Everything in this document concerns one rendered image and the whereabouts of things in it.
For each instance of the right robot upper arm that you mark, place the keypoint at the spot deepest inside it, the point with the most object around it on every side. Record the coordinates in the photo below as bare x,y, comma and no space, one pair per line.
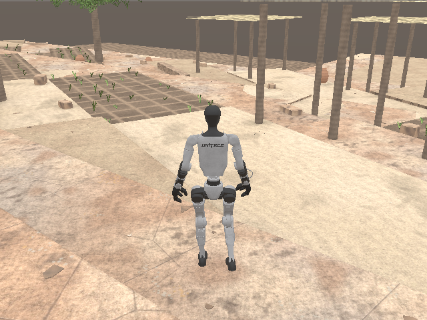
237,151

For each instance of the robot left forearm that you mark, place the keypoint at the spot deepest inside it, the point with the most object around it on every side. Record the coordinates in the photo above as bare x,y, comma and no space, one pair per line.
180,178

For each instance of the right robot hand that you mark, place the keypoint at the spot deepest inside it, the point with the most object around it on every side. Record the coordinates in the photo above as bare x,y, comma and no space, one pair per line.
242,187

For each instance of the left robot upper arm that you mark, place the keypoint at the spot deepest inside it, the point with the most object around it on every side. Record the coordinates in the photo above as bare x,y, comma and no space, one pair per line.
188,152

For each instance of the robot right forearm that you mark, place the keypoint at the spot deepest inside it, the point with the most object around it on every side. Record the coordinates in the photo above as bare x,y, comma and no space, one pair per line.
244,175

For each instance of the left robot thigh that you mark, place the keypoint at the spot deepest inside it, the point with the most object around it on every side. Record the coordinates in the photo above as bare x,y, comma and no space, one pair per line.
197,197

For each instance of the robot right shin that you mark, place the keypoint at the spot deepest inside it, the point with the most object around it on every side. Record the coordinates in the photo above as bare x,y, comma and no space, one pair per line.
230,238

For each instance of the left robot hand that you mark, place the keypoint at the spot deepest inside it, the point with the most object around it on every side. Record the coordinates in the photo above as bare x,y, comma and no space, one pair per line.
176,192

